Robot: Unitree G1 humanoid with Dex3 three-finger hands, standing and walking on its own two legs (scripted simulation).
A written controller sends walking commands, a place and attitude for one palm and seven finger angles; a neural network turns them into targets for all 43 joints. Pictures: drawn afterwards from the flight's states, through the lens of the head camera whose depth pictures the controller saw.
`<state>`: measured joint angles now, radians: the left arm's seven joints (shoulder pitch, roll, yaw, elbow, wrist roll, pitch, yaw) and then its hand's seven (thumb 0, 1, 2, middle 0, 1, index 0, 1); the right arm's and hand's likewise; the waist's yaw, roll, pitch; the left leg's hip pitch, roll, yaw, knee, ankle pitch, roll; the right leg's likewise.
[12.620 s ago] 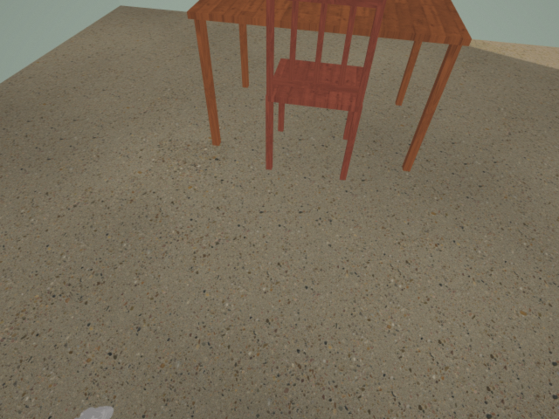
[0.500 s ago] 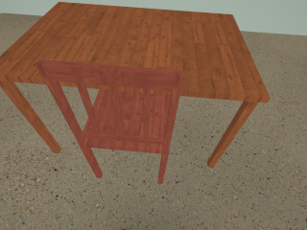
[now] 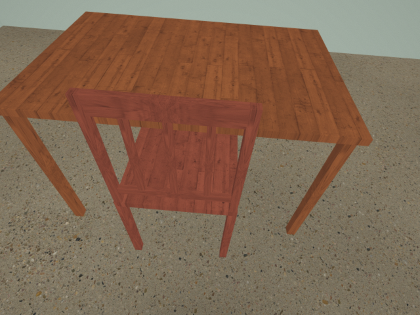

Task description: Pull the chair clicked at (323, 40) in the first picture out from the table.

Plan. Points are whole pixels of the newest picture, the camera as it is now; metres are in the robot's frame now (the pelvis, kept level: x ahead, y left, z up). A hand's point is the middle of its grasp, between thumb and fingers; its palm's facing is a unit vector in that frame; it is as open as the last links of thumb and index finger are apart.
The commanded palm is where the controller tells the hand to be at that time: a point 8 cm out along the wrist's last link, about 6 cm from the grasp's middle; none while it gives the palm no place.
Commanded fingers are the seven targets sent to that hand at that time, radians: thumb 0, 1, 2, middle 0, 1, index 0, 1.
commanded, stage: come to a stop and stand still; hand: left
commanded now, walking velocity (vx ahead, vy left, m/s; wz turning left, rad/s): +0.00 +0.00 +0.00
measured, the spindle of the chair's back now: (171, 161) +0.52 +0.15 -0.09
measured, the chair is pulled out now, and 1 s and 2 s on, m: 0.00 0.00 0.00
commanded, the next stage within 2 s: look again from close up in 0.04 s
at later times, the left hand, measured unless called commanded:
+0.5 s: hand out of the picture -0.03 +0.17 -0.18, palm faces +0.02 -0.98 -0.17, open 7.3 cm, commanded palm none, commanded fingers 0.00 0.90 0.90 -0.20 -0.30 -0.20 -0.30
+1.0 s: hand out of the picture -0.02 +0.15 -0.18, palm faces +0.02 -0.99 -0.16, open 7.3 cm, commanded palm none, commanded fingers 0.00 0.90 0.90 -0.20 -0.30 -0.20 -0.30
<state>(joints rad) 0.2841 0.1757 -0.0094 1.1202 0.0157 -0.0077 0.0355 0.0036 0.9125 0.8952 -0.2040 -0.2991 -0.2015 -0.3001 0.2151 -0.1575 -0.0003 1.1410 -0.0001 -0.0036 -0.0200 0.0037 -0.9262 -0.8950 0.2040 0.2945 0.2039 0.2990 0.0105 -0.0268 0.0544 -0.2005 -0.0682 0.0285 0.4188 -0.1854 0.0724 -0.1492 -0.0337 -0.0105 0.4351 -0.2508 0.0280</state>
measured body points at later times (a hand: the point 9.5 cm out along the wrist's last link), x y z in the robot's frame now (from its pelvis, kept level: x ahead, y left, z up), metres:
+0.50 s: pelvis -0.01 +0.01 +0.00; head +0.01 +0.02 +0.45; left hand -0.03 +0.23 -0.16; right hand +0.00 -0.21 -0.16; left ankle +0.03 +0.07 -0.74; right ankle -0.01 -0.14 -0.74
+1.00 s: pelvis +0.00 -0.01 +0.00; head +0.01 -0.01 +0.45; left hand -0.02 +0.20 -0.16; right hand -0.01 -0.22 -0.16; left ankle +0.03 +0.07 -0.74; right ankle -0.01 -0.14 -0.74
